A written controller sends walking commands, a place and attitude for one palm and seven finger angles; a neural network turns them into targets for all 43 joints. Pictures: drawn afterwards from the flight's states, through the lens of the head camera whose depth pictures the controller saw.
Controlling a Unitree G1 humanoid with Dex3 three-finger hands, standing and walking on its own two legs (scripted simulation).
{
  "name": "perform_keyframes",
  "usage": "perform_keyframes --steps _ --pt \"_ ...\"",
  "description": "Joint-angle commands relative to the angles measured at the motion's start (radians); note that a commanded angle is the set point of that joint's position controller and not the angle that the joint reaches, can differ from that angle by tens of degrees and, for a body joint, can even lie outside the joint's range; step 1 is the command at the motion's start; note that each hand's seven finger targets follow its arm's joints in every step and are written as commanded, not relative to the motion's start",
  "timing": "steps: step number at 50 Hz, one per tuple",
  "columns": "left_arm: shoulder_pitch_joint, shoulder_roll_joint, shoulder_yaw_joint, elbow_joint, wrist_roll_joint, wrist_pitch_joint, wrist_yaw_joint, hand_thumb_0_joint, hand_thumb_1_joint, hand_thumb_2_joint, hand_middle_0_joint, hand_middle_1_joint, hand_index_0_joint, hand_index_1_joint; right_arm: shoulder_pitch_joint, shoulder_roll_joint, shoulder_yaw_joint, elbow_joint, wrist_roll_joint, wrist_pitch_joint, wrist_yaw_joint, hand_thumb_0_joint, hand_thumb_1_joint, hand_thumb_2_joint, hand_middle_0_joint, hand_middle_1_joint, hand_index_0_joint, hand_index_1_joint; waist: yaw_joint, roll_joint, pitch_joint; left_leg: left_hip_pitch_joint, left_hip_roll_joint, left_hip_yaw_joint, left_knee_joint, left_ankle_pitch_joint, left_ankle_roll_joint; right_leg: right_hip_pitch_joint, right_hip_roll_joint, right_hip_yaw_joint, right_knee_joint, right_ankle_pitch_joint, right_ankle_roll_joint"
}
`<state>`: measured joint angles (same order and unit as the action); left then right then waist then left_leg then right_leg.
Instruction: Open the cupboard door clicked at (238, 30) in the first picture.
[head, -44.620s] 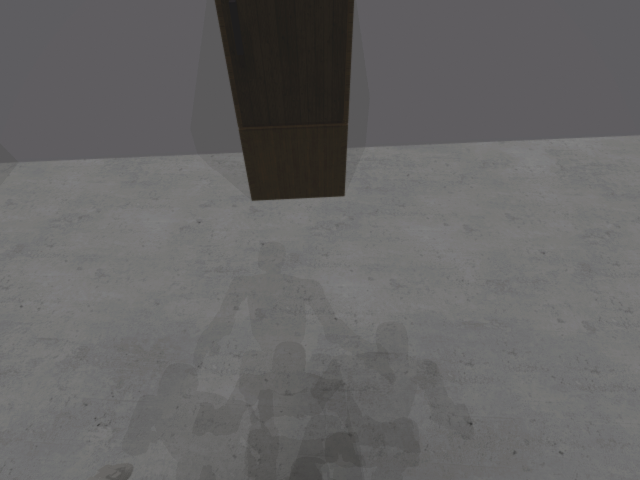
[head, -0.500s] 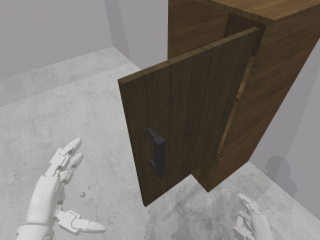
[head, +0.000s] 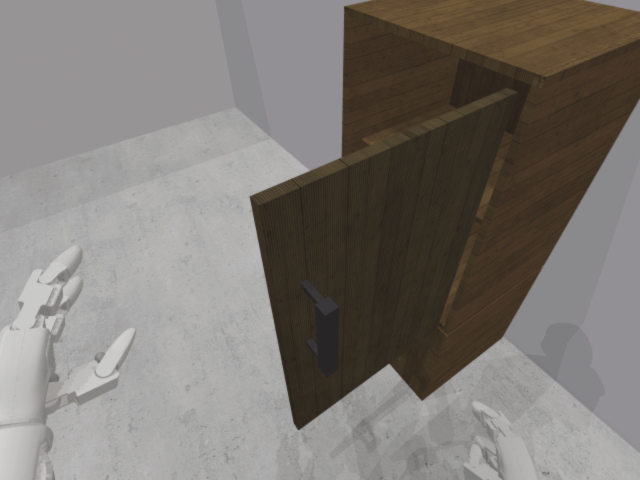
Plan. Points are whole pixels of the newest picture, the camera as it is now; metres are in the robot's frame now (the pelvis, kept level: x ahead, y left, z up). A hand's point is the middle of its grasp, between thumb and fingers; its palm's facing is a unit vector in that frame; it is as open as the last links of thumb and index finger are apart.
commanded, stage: draw the hand back to the body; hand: left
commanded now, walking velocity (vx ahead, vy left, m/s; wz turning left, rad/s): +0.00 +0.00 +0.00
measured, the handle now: (318, 330) +0.31 +0.05 +0.02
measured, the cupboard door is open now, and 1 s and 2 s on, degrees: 91 91 91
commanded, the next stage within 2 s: step back with the hand held close in 0.48 s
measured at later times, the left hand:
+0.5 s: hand (86, 352) +0.18 +0.25 +0.16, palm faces +0.44 -0.80 -0.39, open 7.4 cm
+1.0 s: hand (70, 377) +0.16 +0.25 +0.15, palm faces +0.33 -0.79 -0.51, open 7.4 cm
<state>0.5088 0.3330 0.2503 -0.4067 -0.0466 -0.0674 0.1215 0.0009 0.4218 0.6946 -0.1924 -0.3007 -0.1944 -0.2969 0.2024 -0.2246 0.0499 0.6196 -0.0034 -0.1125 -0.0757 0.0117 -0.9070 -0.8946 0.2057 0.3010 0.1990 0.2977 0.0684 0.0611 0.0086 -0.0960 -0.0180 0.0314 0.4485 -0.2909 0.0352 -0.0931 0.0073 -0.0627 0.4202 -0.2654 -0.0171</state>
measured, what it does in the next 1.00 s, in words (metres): stands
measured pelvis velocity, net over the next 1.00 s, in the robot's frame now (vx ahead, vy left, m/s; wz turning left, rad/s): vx -0.05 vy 0.00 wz -0.02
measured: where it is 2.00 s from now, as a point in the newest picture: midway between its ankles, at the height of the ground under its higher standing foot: outside the picture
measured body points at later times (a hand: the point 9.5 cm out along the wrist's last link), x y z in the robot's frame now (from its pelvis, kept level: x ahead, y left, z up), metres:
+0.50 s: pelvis -0.01 -0.01 +0.00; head -0.03 -0.03 +0.45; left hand +0.15 +0.29 +0.18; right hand +0.18 -0.23 -0.08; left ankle -0.03 +0.09 -0.74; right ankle -0.02 -0.11 -0.74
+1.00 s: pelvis -0.05 +0.00 +0.00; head -0.03 +0.00 +0.45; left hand +0.13 +0.29 +0.17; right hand +0.12 -0.25 -0.08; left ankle -0.03 +0.09 -0.74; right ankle -0.02 -0.11 -0.74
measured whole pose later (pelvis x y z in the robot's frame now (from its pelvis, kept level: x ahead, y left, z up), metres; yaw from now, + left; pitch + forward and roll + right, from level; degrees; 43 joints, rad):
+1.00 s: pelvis -0.05 +0.00 +0.00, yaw -1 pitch +0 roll -1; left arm 0.57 0.43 0.39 -0.49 -0.04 -0.15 0.13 0.01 0.89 0.90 -0.21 -0.30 -0.22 -0.30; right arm 0.17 -0.24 -0.01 0.57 0.02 -0.02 -0.09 0.01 -0.91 -0.89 0.20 0.30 0.20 0.30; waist 0.00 0.01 0.04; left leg -0.27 -0.01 0.05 0.50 -0.23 0.04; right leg -0.26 0.02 -0.05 0.45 -0.19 -0.02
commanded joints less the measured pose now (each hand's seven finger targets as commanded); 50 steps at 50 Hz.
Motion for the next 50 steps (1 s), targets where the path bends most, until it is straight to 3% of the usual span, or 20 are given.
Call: perform_keyframes --steps 1,5,7,9,13,19,23,25,28,29,30,31,32,33,36,38,39,42,45,50 --pt "-0.092 0.177 0.164 -0.211 -0.006 -0.068 0.015 0.0 0.76 0.84 -0.195 -0.3 -0.195 -0.3 -0.131 -0.104 -0.053 -0.153 0.0 -0.052 -0.002 0.0 -0.9 -0.9 0.2 0.3 0.2 0.3 0.001 0.016 -0.058 0.0 0.047 -0.046 -0.077 0.375 -0.026 0.037 -0.012 0.033 -0.06 0.262 -0.008" --pt "-0.123 0.205 0.216 -0.188 -0.016 -0.073 0.015 0.0 0.9 0.9 -0.2 -0.3 -0.2 -0.3 -0.139 -0.106 -0.058 -0.146 0.002 -0.044 -0.003 0.0 -0.9 -0.9 0.2 0.3 0.2 0.3 0.006 -0.007 -0.051 -0.001 0.043 -0.04 -0.086 0.345 -0.02 0.048 -0.013 0.036 -0.074 0.265 -0.008" --pt "-0.098 0.155 0.172 -0.151 -0.018 -0.069 0.006 0.0 0.9 0.9 -0.2 -0.3 -0.2 -0.3 -0.14 -0.107 -0.061 -0.142 0.004 -0.038 0.003 0.0 -0.9 -0.9 0.2 0.3 0.2 0.3 -0.001 -0.012 -0.027 0.004 0.044 -0.035 -0.089 0.334 -0.017 0.032 -0.012 0.037 -0.083 0.258 -0.005" --pt "-0.1 0.154 0.163 -0.139 -0.017 -0.068 0.003 0.0 0.9 0.9 -0.2 -0.3 -0.2 -0.3 -0.144 -0.115 -0.067 -0.141 0.003 -0.036 0.004 0.0 -0.9 -0.9 0.2 0.3 0.2 0.3 0.0 -0.028 -0.019 -0.001 0.044 -0.033 -0.09 0.322 -0.014 0.035 -0.013 0.038 -0.09 0.255 -0.005" --pt "-0.124 0.186 0.182 -0.196 -0.014 -0.076 0.007 0.0 0.9 0.9 -0.2 -0.3 -0.2 -0.3 -0.145 -0.112 -0.07 -0.146 0.002 -0.036 0.004 0.0 -0.9 -0.9 0.2 0.3 0.2 0.3 0.002 -0.016 -0.077 0.022 0.04 -0.03 -0.084 0.325 -0.009 0.053 -0.015 0.047 -0.087 0.269 -0.003" --pt "-0.144 0.218 0.206 -0.224 -0.01 -0.083 0.015 0.0 0.9 0.9 -0.2 -0.3 -0.2 -0.3 -0.154 -0.108 -0.064 -0.136 0.002 -0.052 -0.002 0.0 -0.9 -0.9 0.2 0.3 0.2 0.3 0.007 0.043 -0.057 0.015 0.035 -0.035 -0.087 0.304 -0.016 0.05 -0.015 0.05 -0.097 0.247 -0.01" --pt "-0.121 0.189 0.193 -0.184 -0.017 -0.084 0.01 0.0 0.9 0.9 -0.2 -0.3 -0.2 -0.3 -0.152 -0.102 -0.066 -0.134 0.003 -0.054 0.0 0.0 -0.9 -0.9 0.2 0.3 0.2 0.3 0.003 -0.012 -0.027 0.009 0.035 -0.032 -0.094 0.275 -0.012 0.033 -0.013 0.049 -0.108 0.227 -0.005" --pt "-0.123 0.179 0.183 -0.179 -0.017 -0.084 0.006 0.0 0.9 0.9 -0.2 -0.3 -0.2 -0.3 -0.155 -0.103 -0.067 -0.131 0.004 -0.053 0.0 0.0 -0.9 -0.9 0.2 0.3 0.2 0.3 0.002 0.018 -0.024 0.015 0.036 -0.027 -0.093 0.273 -0.011 0.03 -0.017 0.055 -0.112 0.225 -0.005" --pt "-0.123 0.182 0.186 -0.165 -0.018 -0.088 0.006 0.0 0.9 0.9 -0.2 -0.3 -0.2 -0.3 -0.156 -0.103 -0.07 -0.129 0.003 -0.053 -0.001 0.0 -0.9 -0.9 0.2 0.3 0.2 0.3 0.003 -0.024 -0.017 0.014 0.036 -0.027 -0.098 0.236 -0.008 0.019 -0.013 0.056 -0.124 0.184 -0.002" --pt "-0.132 0.188 0.187 -0.168 -0.016 -0.089 0.005 0.0 0.9 0.9 -0.2 -0.3 -0.2 -0.3 -0.16 -0.106 -0.07 -0.128 0.003 -0.055 -0.002 0.0 -0.9 -0.9 0.2 0.3 0.2 0.3 0.004 -0.007 -0.011 0.013 0.035 -0.027 -0.097 0.228 -0.009 0.017 -0.015 0.059 -0.13 0.174 -0.004" --pt "-0.237 0.219 0.198 -0.234 -0.015 -0.1 0.011 0.0 0.9 0.9 -0.2 -0.3 -0.2 -0.3 -0.167 -0.106 -0.067 -0.127 0.005 -0.06 -0.004 0.0 -0.9 -0.9 0.2 0.3 0.2 0.3 -0.003 0.026 -0.044 0.028 0.031 -0.029 -0.096 0.224 -0.008 0.023 -0.019 0.065 -0.128 0.176 -0.004" --pt "-0.283 0.336 0.329 -0.238 -0.012 -0.137 0.018 0.0 0.9 0.9 -0.2 -0.3 -0.2 -0.3 -0.136 -0.124 -0.065 -0.161 0.015 -0.042 -0.005 0.0 -0.9 -0.9 0.2 0.3 0.2 0.3 -0.045 -0.053 0.05 -0.053 0.051 -0.065 -0.066 0.161 0.008 -0.089 -0.061 0.152 -0.177 0.202 0.0" --pt "-0.153 0.249 0.27 -0.126 -0.01 -0.131 0.005 0.0 0.9 0.9 -0.2 -0.3 -0.2 -0.3 -0.135 -0.112 -0.071 -0.142 0.008 -0.024 -0.006 0.0 -0.9 -0.9 0.2 0.3 0.2 0.3 -0.049 -0.118 0.038 -0.046 0.046 -0.067 -0.031 0.151 0.01 -0.105 -0.086 0.161 -0.189 0.198 -0.001" --pt "-0.101 0.21 0.23 -0.127 -0.006 -0.129 -0.003 0.0 0.9 0.9 -0.2 -0.3 -0.2 -0.3 -0.133 -0.116 -0.076 -0.152 0.008 -0.011 0.0 0.0 -0.9 -0.9 0.2 0.3 0.2 0.3 -0.051 -0.106 0.024 -0.041 0.045 -0.055 -0.007 0.158 0.01 -0.124 -0.101 0.167 -0.19 0.209 0.0" --pt "-0.036 0.206 0.224 -0.175 -0.002 -0.142 0.0 0.0 0.9 0.9 -0.2 -0.3 -0.2 -0.3 -0.127 -0.123 -0.081 -0.166 0.004 0.007 -0.003 0.0 -0.9 -0.9 0.2 0.3 0.2 0.3 -0.052 -0.018 -0.065 -0.046 0.06 -0.051 -0.013 0.244 0.002 -0.079 -0.109 0.137 -0.124 0.307 -0.003" --pt "-0.011 0.227 0.242 -0.213 -0.002 -0.143 0.008 0.0 0.9 0.9 -0.2 -0.3 -0.2 -0.3 -0.122 -0.126 -0.088 -0.18 0.007 0.018 -0.006 0.0 -0.9 -0.9 0.2 0.3 0.2 0.3 -0.052 -0.041 -0.125 -0.054 0.073 -0.056 -0.013 0.313 0.0 -0.044 -0.101 0.119 -0.079 0.367 0.003" --pt "-0.004 0.246 0.26 -0.228 -0.001 -0.144 0.014 0.0 0.9 0.9 -0.2 -0.3 -0.2 -0.3 -0.127 -0.129 -0.092 -0.18 0.007 0.022 -0.012 0.0 -0.9 -0.9 0.2 0.3 0.2 0.3 -0.05 -0.017 -0.141 -0.059 0.077 -0.058 -0.014 0.354 -0.002 -0.025 -0.103 0.109 -0.056 0.413 0.002" --pt "0.03 0.26 0.28 -0.254 -0.005 -0.14 0.023 0.0 0.9 0.9 -0.2 -0.3 -0.2 -0.3 -0.126 -0.119 -0.097 -0.202 0.014 0.038 -0.016 0.0 -0.9 -0.9 0.2 0.3 0.2 0.3 -0.053 -0.061 -0.178 -0.076 0.087 -0.06 0.005 0.396 -0.003 -0.022 -0.102 0.115 -0.014 0.479 0.006" --pt "0.042 0.267 0.288 -0.276 -0.005 -0.138 0.031 0.0 0.9 0.9 -0.2 -0.3 -0.2 -0.3 -0.123 -0.118 -0.101 -0.21 0.017 0.044 -0.022 0.0 -0.9 -0.9 0.2 0.3 0.2 0.3 -0.056 -0.055 -0.176 -0.119 0.092 -0.074 0.012 0.368 -0.005 -0.026 -0.107 0.124 0.006 0.456 -0.003" --pt "0.058 0.275 0.302 -0.31 0.003 -0.153 0.043 0.0 0.9 0.9 -0.2 -0.3 -0.2 -0.3 -0.122 -0.126 -0.1 -0.216 0.013 0.034 -0.023 0.0 -0.9 -0.9 0.2 0.3 0.2 0.3 -0.052 0.009 -0.125 -0.234 0.115 -0.124 -0.045 0.203 0.014 -0.053 -0.075 0.128 0.026 0.243 0.001"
